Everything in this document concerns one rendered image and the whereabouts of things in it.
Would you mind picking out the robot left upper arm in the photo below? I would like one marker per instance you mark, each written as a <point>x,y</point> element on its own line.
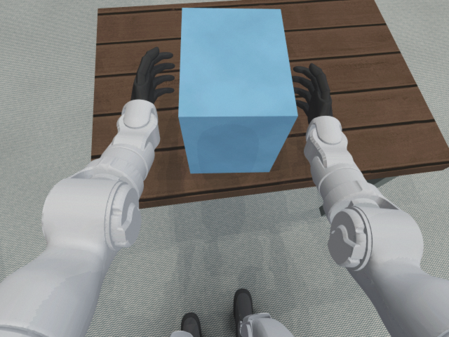
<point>85,222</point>

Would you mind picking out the right robot forearm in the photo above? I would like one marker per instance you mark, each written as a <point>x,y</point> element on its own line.
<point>337,178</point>

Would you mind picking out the left robot forearm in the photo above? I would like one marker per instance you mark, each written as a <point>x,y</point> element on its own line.
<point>130,155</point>

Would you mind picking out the table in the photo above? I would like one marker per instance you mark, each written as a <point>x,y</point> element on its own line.
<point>389,127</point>

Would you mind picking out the right robot hand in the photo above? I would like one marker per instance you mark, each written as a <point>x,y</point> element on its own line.
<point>319,102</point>

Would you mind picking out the robot right upper arm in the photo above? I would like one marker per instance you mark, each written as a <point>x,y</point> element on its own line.
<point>382,250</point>

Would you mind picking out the robot right foot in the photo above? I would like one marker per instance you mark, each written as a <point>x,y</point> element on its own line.
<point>243,306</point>

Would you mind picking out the left robot hand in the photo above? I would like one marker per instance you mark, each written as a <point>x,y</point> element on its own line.
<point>145,81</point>

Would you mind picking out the carton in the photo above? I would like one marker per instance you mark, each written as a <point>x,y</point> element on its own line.
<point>236,98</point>

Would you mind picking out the right robot thigh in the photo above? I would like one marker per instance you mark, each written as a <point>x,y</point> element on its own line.
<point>266,327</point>

